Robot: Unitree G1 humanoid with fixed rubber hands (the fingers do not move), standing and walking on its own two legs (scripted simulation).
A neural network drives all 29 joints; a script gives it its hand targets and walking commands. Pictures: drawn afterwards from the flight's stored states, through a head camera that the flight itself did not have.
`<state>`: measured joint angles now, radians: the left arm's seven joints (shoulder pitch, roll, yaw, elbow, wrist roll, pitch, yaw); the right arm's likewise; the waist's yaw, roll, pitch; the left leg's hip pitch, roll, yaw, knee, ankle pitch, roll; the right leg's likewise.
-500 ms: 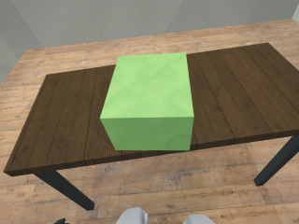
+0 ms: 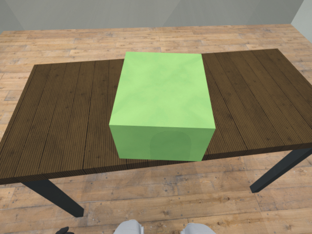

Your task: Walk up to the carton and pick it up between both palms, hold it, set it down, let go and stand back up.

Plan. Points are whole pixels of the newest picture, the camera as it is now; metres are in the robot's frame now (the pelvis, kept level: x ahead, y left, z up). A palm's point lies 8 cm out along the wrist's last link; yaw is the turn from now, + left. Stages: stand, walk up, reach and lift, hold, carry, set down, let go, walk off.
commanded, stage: walk up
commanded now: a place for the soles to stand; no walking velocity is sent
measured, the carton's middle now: (162, 104) +0.46 +0.02 +0.03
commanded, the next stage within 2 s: reach and lift in 1.26 s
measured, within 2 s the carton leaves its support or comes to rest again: neither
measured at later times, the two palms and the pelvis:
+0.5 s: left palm out of the picture +0.11 +0.29 -0.09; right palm out of the picture +0.11 -0.31 -0.09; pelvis +0.02 -0.02 +0.00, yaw +0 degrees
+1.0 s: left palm out of the picture +0.10 +0.29 -0.08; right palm out of the picture +0.10 -0.31 -0.09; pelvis +0.01 -0.01 +0.00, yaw +1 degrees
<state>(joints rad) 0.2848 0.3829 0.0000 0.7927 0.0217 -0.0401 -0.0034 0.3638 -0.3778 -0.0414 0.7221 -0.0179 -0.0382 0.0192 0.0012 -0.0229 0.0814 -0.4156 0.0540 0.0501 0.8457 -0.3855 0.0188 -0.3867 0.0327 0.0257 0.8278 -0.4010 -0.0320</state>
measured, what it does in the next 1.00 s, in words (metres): stands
